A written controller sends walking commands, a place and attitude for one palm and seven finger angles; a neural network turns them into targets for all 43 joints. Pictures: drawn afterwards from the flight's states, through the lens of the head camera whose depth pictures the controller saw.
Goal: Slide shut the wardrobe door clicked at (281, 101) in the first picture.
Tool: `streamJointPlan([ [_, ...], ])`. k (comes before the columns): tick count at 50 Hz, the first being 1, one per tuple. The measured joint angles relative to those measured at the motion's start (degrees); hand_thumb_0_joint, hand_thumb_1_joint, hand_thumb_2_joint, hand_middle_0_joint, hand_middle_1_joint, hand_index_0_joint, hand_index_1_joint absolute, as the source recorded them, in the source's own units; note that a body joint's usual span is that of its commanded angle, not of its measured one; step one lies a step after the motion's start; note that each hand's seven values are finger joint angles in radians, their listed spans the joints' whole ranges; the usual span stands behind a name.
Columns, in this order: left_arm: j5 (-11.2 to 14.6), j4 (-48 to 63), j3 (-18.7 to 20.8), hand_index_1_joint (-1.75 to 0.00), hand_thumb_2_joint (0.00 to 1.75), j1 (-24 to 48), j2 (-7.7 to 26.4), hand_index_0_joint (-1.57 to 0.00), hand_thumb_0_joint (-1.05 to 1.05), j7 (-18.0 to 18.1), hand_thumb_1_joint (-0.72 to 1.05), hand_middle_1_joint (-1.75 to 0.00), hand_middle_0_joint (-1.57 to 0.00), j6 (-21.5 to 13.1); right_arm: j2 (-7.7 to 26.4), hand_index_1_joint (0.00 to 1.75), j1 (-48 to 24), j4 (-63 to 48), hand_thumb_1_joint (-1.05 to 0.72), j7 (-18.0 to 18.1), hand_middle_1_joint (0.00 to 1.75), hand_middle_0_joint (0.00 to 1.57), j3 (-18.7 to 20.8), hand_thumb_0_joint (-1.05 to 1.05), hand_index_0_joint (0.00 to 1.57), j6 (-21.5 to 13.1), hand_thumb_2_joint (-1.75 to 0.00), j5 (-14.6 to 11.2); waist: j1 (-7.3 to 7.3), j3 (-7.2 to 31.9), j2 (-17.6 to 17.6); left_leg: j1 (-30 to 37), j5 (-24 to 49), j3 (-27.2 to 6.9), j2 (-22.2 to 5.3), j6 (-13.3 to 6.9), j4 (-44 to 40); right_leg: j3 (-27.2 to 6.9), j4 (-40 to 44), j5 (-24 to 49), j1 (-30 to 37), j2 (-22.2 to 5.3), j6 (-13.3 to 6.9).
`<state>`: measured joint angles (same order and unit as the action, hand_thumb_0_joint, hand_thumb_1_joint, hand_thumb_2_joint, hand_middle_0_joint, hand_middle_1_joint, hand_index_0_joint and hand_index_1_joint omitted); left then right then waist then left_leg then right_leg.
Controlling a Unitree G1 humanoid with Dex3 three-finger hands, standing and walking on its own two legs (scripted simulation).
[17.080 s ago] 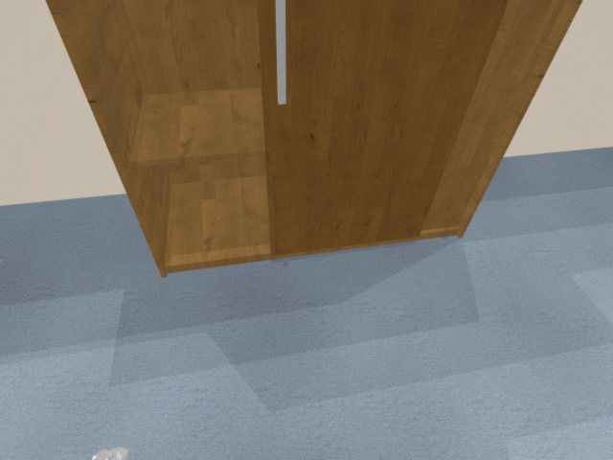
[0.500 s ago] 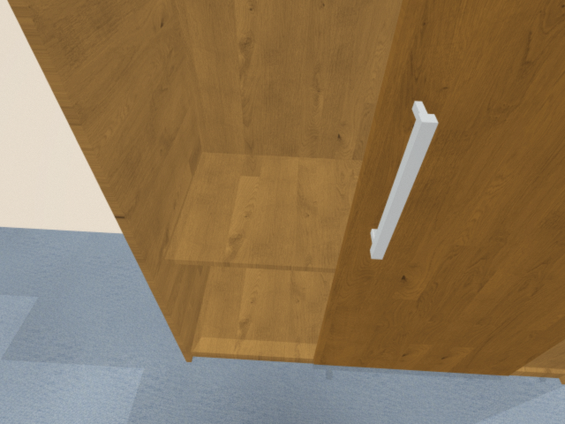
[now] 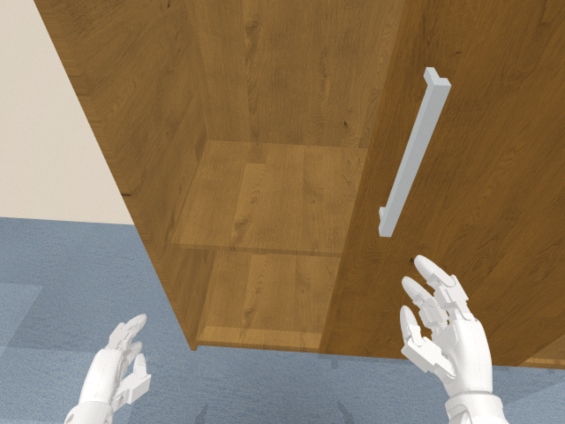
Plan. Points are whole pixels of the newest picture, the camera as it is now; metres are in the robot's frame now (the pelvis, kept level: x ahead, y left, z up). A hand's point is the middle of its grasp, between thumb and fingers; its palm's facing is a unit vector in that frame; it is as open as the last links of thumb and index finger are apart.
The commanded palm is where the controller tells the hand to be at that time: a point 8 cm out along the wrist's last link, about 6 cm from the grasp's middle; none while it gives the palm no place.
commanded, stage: raise the hand with hooked fingers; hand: right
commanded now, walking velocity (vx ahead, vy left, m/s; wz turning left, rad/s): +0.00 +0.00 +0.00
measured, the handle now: (404, 164) +0.47 -0.13 +0.15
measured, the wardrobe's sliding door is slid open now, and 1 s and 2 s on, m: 0.43 0.43 0.43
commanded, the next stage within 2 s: move the hooked fingers beside the handle in 1.76 s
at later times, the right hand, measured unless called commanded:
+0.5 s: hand (461, 354) +0.22 -0.19 +0.06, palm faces -0.07 +1.00 -0.05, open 11.1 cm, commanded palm +0.18 -0.25 +0.08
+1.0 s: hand out of the picture +0.25 -0.28 +0.15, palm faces +0.07 +0.99 -0.10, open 13.7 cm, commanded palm +0.21 -0.32 +0.15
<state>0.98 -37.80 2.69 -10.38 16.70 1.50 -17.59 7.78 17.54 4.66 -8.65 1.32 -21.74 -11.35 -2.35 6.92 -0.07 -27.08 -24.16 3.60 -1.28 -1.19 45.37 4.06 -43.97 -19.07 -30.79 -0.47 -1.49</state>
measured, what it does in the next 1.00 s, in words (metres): stands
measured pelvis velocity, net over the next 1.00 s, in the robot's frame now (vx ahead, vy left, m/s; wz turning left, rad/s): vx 0.00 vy -0.01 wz -0.04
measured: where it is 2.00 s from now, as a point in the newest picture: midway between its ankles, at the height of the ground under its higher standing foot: outside the picture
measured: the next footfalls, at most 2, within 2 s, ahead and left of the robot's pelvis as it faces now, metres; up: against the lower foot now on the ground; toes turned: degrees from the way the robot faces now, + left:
none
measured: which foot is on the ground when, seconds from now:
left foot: down 0.00-1.00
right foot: down 0.00-1.00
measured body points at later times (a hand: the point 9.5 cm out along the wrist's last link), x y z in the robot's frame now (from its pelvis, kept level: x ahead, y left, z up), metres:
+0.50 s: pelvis -0.01 +0.02 -0.01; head +0.01 +0.03 +0.44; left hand +0.15 +0.23 -0.10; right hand +0.22 -0.24 +0.07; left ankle -0.01 +0.10 -0.71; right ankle +0.03 -0.10 -0.71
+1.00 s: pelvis +0.00 -0.01 +0.02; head -0.01 +0.00 +0.47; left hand +0.21 +0.21 -0.03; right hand +0.24 -0.33 +0.16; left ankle -0.01 +0.10 -0.71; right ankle +0.03 -0.10 -0.71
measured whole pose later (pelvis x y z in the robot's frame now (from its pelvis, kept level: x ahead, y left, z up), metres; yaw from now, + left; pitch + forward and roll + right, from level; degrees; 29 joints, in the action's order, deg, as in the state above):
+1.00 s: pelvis +0.00 -0.01 +0.02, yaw -2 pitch +1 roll +2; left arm 3.4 -36.0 -3.4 -12.1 15.5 4.8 -19.7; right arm 22.9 4.0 5.6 -24.0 21.7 -6.5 -20.2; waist 2.6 2.6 -3.0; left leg -14.7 -19.4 6.1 -0.3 -0.5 33.5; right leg 1.4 -37.2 -16.4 -21.5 -0.5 -2.2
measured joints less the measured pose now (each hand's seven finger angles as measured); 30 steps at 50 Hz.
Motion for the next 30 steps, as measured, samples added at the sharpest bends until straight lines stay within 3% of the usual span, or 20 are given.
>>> streamJointPlan([
  [3, -0.17, 5.86, 0.56, -0.29, 0.9, 1.79, -0.92, -0.2, 0.01, -1.24, 0.91, -0.3, -0.2, 2.64, 0.19, 0.47, 3.68, 0.13, -0.65, -5.07, 0.47, 0.21, 1.29, 0.02, 0.22, -1.0, -0.78, 0.7, 1.1, -0.09, 2.3, -3.04, -1.97, -0.21, 0.46, -0.65, 4.4, 0.13, -4.1, -1.86, -2.8, -0.7, 0.47],
  [6, 0.07, 10.36, 0.56, -0.29, 0.9, 2.32, -1.34, -0.2, 0.01, -1.22, 0.91, -0.3, -0.2, 5.42, 2.17, 0.52, 9.77, -2.02, -0.57, -4.3, 0.52, 0.23, 2.32, 0.01, 0.23, 1.95, -0.75, 0.98, 2.78, -0.84, 2.45, -3.86, -3.42, 0.71, 0.76, -1.09, 6.82, -0.84, -7.16, -3.29, -4.27, -1.08, 0.75],
  [8, -0.16, 11.66, 0.2, -0.29, 0.9, 2.16, -1.73, -0.2, 0.01, -0.79, 0.91, -0.3, -0.2, 5.99, 3.69, 0.55, 12.89, -4.26, -0.52, -2.4, 0.55, 0.23, 3.72, 0.01, 0.24, 2.19, -0.73, 0.69, 4.0, -1.03, 1.83, -4.23, -3.97, 1.86, 0.97, -1.34, 7.65, -2.03, -8.84, -3.87, -5.45, -1.25, 0.96],
  [11, -0.41, 10.86, -1.22, -0.29, 0.9, 1.83, -2.37, -0.2, 0.01, 0.0, 0.9, -0.3, -0.2, 5.11, 5.19, 0.59, 13.95, -7.66, -0.45, -0.89, 0.59, 0.23, 6.27, 0.02, 0.24, -1.8, -0.7, -0.88, 5.44, -1.42, 0.16, -4.65, -4.35, 4.04, 1.28, -1.68, 8.32, -4.26, -11.1, -4.31, -7.41, -1.39, 1.3],
  [14, -0.16, 7.97, -3.66, -0.3, 0.9, 1.84, -2.81, -0.2, 0.01, 0.67, 0.9, -0.3, -0.2, 3.56, 5.82, 0.63, 9.55, -9.51, -0.38, -3.66, 0.64, 0.23, 7.35, 0.02, 0.24, -6.06, -0.68, -3.21, 6.18, -2.44, -1.94, -5.03, -4.27, 5.86, 1.51, -1.9, 8.71, -6.15, -12.75, -4.25, -9.02, -1.41, 1.52],
  [17, 0.6, 5.17, -6.08, -0.3, 0.9, 1.36, -3.75, -0.2, 0.01, 1.33, 0.9, -0.3, -0.2, 2.93, 6.95, 0.68, 2.37, -8.24, -0.31, -9.23, 0.68, 0.23, 6.69, 0.01, 0.24, -5.14, -0.65, -4.24, 5.92, -3.4, -3.51, -5.12, -3.52, 6.46, 1.72, -2.02, 8.11, -6.79, -12.6, -3.57, -9.45, -1.5, 1.56],
  [21, 1.51, 3.26, -7.77, -0.3, 0.9, -0.95, -5.23, -0.21, 0.01, 2.13, 0.9, -0.3, -0.21, 3.89, 9.64, 0.74, -3.97, -3.18, -0.21, -14.86, 0.74, 0.24, 7.19, 0.01, 0.25, 5.33, -0.61, -5.05, 3.76, -3.58, -3.95, -4.23, -1.71, 4.99, 1.9, -1.75, 5.31, -5.3, -8.96, -1.92, -7.5, -1.75, 1.45],
  [23, 1.61, 2.9, -7.58, -0.3, 0.9, -2.71, -5.43, -0.21, 0.01, 2.46, 0.9, -0.3, -0.21, 4.31, 10.38, 0.77, -4.15, -1.62, -0.16, -14.71, 0.77, 0.25, 9.06, 0.01, 0.26, 10.27, -0.59, -6.24, 2.48, -3.19, -3.69, -3.15, -0.85, 3.82, 2.0, -1.58, 3.45, -4.12, -6.53, -1.21, -5.67, -1.89, 1.4],
  [25, 1.65, 2.55, -6.67, -0.3, 0.9, -4.62, -5.09, -0.21, 0.01, 2.52, 0.9, -0.3, -0.21, 4.14, 10.13, 0.8, -2.73, -1.92, -0.12, -12.7, 0.8, 0.26, 11.74, 0.01, 0.26, 12.56, -0.57, -7.65, 1.51, -2.69, -3.41, -1.73, -0.15, 2.9, 2.12, -1.4, 1.55, -3.18, -4.37, -0.76, -3.76, -2.0, 1.32],
  [30, 1.47, 1.04, -3.74, -0.3, 0.9, -7.94, -2.43, -0.2, 0.01, 2.16, 0.9, -0.3, -0.2, 2.15, 9.48, 0.87, 0.12, -5.42, 0.0, -8.22, 0.88, 0.26, 16.62, 0.0, 0.27, 8.8, -0.52, -8.12, 1.54, -2.36, -2.6, 1.47, 0.8, 2.09, 2.08, -0.99, -1.8, -2.36, -1.17, -0.25, -0.38, -1.82, 1.0],
])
